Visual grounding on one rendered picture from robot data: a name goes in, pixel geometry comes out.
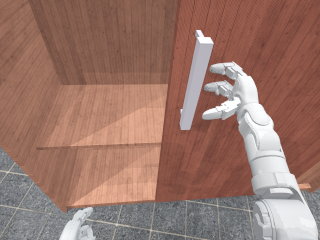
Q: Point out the handle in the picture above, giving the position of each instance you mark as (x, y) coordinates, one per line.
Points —
(201, 57)

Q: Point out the right robot upper arm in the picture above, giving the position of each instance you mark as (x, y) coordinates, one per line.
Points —
(282, 219)

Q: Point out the robot right forearm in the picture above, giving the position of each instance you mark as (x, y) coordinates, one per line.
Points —
(271, 178)

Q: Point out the robot left hand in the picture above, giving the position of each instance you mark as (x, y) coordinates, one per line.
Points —
(73, 229)

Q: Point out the wardrobe door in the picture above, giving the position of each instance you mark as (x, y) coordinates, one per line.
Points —
(309, 175)
(277, 43)

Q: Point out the robot right hand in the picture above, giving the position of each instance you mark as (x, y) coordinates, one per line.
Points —
(244, 90)

